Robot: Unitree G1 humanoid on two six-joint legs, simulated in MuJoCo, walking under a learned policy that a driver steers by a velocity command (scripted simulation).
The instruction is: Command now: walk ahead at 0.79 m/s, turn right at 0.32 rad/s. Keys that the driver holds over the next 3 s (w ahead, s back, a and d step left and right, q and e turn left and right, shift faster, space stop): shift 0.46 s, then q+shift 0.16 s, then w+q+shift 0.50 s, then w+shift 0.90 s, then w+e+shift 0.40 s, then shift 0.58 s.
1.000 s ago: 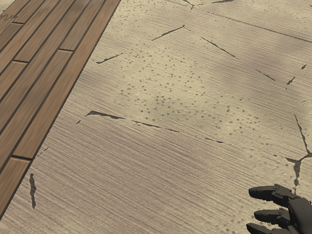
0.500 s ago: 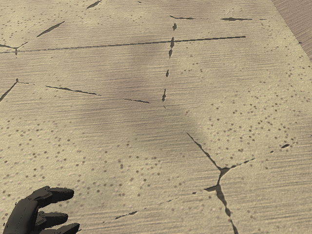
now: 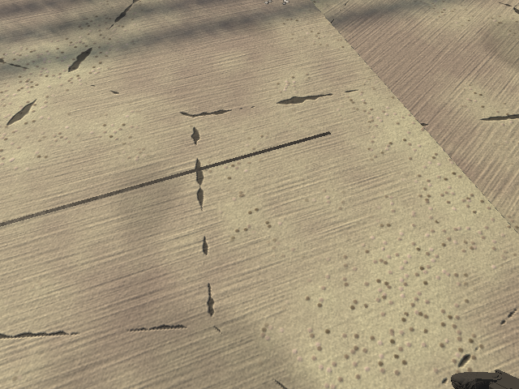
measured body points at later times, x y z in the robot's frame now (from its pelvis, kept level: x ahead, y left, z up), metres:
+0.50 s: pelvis +0.28 +0.02 +0.02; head +0.32 +0.01 +0.47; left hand +0.43 +0.25 -0.10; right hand +0.32 -0.23 -0.13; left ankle +0.20 +0.15 -0.66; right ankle +0.38 -0.04 -0.71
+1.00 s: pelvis +0.36 +0.09 +0.04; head +0.35 +0.12 +0.49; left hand +0.50 +0.39 -0.05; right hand +0.39 -0.19 -0.08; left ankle +0.25 +0.13 -0.71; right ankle +0.49 -0.05 -0.64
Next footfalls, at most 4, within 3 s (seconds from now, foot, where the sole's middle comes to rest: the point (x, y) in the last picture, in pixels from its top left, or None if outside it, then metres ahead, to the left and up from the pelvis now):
0.34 right None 0.42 -0.04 -0.75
0.78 left None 0.29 0.14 -0.75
1.22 right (255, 309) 0.67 0.07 -0.75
1.64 left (119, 228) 0.91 0.49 -0.75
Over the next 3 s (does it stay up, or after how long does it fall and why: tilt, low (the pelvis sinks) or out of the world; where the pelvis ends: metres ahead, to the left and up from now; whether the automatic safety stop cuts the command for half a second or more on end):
stays up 1.74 0.90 0.02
